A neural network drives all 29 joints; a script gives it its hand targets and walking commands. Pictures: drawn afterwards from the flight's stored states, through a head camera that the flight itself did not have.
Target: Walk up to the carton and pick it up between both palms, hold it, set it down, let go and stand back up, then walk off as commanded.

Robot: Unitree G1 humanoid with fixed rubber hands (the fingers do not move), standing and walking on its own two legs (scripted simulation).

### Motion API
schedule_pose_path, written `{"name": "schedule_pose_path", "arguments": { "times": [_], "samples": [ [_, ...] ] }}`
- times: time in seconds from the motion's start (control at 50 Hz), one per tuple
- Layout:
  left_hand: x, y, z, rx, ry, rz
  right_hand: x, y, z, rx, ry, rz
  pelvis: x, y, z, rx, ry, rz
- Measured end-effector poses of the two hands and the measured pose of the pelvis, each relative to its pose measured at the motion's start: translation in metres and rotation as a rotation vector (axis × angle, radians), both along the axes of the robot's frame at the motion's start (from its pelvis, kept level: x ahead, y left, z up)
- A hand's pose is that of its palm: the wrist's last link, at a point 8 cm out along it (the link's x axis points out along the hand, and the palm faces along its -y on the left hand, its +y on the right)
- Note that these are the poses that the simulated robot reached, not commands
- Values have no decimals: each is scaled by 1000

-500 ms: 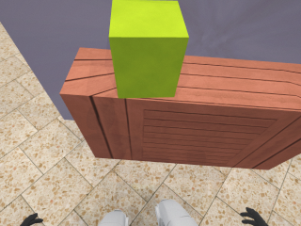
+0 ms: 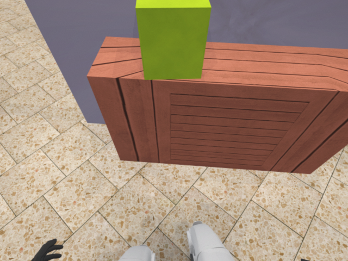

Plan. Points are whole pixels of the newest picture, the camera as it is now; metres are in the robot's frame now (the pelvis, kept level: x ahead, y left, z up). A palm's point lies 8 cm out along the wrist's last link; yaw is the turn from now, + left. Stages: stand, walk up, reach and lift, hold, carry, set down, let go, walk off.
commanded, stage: walk off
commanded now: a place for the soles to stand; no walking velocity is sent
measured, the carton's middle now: (171, 32) +0.82 +0.00 +0.07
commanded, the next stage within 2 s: none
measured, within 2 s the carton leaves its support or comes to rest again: neither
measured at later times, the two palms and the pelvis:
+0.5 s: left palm out of the picture -0.06 +0.29 -0.08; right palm out of the picture -0.10 -0.34 -0.09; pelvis -0.16 -0.01 +0.01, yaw +2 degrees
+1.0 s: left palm out of the picture -0.18 +0.31 -0.08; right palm out of the picture -0.18 -0.30 -0.08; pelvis -0.22 +0.01 +0.03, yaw +0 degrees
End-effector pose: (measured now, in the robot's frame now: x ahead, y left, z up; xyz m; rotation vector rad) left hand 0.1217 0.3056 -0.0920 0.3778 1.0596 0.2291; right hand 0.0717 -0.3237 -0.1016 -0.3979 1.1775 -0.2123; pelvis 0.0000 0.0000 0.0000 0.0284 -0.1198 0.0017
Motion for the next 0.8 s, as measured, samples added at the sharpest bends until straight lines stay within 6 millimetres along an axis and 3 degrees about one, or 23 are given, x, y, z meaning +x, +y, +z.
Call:
{"name": "schedule_pose_path", "arguments": {
  "times": [0.12,0.26,0.38,0.46,0.54,0.62,0.7,0.8],
  "samples": [
    [-43,4,6,23,43,-28,-52,5,7,9,-2,-59,-38,-10,9,-17,-4,-33],
    [-99,-17,15,27,44,-63,-92,-11,1,39,-39,-79,-91,-25,10,-42,9,-45],
    [-146,-30,21,-4,-17,-6,-124,-21,3,21,-37,-28,-130,-21,13,-26,0,-8],
    [-173,-25,17,-21,-36,11,-151,-22,7,8,-27,-2,-154,-14,11,-23,1,20],
    [-202,-15,11,-37,1,42,-192,-15,9,3,-10,-19,-173,-6,12,-5,-9,18],
    [-230,-7,13,-31,49,44,-229,-5,13,23,11,-69,-184,-10,21,-8,-21,3],
    [-259,-5,15,-18,71,61,-241,0,7,64,14,-90,-192,-17,22,-19,-24,-17],
    [-293,-10,21,-36,74,109,-238,9,6,92,0,-71,-203,-11,28,-49,-22,5]
  ]
}}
